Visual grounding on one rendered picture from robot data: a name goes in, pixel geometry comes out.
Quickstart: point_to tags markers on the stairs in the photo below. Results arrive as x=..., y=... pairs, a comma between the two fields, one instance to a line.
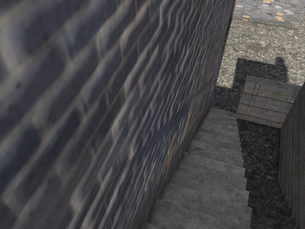
x=207, y=189

